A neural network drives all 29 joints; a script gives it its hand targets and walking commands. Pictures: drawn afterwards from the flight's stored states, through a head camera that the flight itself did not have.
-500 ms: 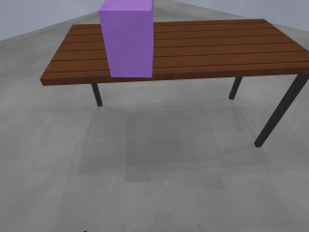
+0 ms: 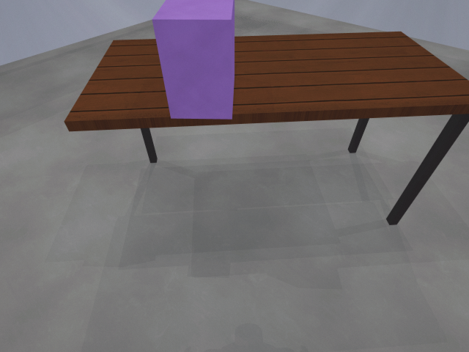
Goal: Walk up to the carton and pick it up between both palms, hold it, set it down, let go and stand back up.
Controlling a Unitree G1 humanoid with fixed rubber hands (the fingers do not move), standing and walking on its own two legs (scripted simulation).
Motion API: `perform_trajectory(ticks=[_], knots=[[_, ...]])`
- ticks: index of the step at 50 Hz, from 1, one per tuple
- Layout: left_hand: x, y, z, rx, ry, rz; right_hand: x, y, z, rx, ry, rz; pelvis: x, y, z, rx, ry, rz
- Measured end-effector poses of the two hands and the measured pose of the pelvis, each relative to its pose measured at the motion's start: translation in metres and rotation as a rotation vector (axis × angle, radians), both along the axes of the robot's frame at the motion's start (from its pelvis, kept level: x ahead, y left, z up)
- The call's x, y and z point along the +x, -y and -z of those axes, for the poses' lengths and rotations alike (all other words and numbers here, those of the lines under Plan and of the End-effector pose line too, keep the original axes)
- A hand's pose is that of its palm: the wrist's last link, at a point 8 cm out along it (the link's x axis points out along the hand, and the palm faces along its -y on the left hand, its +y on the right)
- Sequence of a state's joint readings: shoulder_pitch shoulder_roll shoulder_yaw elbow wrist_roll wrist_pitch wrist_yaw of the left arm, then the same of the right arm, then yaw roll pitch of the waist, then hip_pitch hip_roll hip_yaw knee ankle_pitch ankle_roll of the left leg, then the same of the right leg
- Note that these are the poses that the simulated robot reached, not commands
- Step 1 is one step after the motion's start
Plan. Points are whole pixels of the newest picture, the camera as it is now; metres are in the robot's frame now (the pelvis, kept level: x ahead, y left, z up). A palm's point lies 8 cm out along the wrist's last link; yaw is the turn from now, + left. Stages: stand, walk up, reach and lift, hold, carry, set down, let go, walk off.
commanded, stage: stand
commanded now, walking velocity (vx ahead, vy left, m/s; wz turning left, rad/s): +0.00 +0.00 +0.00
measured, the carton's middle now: (202, 53) +0.96 +0.11 +0.11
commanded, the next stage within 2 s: walk up in 0.90 s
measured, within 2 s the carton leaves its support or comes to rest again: neither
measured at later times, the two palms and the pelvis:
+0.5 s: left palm out of the picture +0.06 +0.24 -0.12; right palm out of the picture +0.05 -0.23 -0.11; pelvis -0.01 +0.00 +0.00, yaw +0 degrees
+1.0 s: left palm out of the picture +0.02 +0.24 -0.13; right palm out of the picture +0.02 -0.23 -0.12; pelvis -0.01 +0.00 +0.01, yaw +0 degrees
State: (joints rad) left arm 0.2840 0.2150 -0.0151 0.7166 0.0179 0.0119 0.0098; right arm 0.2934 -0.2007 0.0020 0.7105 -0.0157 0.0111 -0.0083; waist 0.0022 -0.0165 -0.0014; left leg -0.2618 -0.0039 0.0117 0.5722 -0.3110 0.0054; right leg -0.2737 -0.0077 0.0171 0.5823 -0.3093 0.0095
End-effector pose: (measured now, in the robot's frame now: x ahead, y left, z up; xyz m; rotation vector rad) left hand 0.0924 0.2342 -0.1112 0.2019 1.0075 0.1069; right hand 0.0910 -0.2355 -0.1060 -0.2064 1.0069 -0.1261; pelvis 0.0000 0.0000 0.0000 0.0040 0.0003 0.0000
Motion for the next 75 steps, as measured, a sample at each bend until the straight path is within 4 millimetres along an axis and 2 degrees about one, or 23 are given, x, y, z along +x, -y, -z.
perform_trajectory(ticks=[30, 46, 56, 60, 64, 66, 68, 73, 75], knots=[[-0.034, -0.007, 0.007, 0.003, -0.1, -0.032, -0.047, -0.002, 0.008, 0.002, -0.122, 0.045, -0.008, -0.004, -0.005, -0.001, 0.008, 0.0], [-0.065, -0.011, 0.013, 0.011, -0.2, -0.071, -0.063, -0.001, 0.013, 0.004, -0.186, 0.069, -0.008, -0.004, -0.008, -0.001, 0.017, 0.0], [-0.083, -0.005, 0.018, -0.005, -0.261, -0.093, -0.081, -0.002, 0.017, 0.006, -0.249, 0.087, -0.011, -0.004, -0.009, -0.004, 0.023, -0.002], [-0.078, -0.011, 0.013, 0.0, -0.248, -0.09, -0.089, 0.005, 0.018, 0.017, -0.272, 0.092, -0.012, -0.002, -0.009, -0.001, -0.006, 0.001], [-0.056, -0.007, -0.001, 0.015, -0.187, -0.072, -0.094, 0.017, 0.02, 0.022, -0.301, 0.103, -0.005, 0.005, -0.012, -0.005, -0.015, -0.006], [-0.047, -0.003, -0.004, 0.028, -0.139, -0.079, -0.09, 0.026, 0.025, 0.019, -0.314, 0.09, 0.003, 0.013, -0.01, 0.009, -0.014, -0.011], [-0.053, 0.001, -0.002, 0.04, -0.129, -0.11, -0.073, 0.035, 0.03, 0.011, -0.31, 0.054, 0.009, 0.019, -0.006, 0.021, 0.002, -0.001], [-0.109, 0.012, -0.011, 0.043, -0.349, -0.174, 0.011, 0.035, 0.015, 0.057, -0.158, 0.011, 0.04, 0.019, -0.018, 0.055, 0.012, 0.02], [-0.124, 0.011, -0.018, 0.047, -0.418, -0.2, 0.04, 0.029, 0.013, 0.079, -0.12, 0.001, 0.054, 0.015, -0.02, 0.06, 0.013, 0.018]])
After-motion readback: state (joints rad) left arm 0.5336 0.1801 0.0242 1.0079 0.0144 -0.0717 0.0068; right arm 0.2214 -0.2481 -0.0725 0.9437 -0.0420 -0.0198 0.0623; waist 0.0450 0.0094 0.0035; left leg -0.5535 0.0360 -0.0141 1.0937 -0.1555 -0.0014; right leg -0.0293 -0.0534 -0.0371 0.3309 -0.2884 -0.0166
